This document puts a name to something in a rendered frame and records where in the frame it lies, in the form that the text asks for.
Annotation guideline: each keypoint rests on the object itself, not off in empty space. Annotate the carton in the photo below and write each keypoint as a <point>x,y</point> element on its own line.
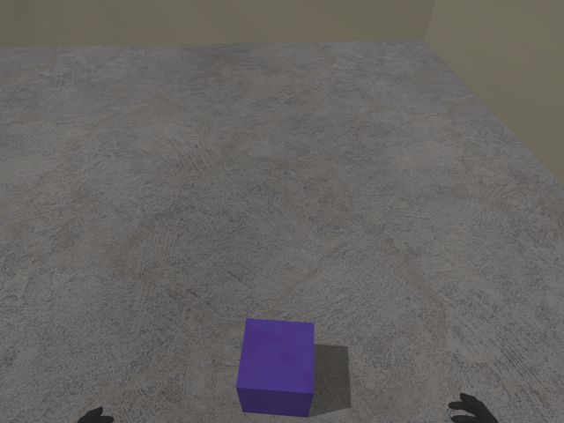
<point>276,372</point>

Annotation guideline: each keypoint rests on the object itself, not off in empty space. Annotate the robot right hand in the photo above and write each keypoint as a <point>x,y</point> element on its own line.
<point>473,406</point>

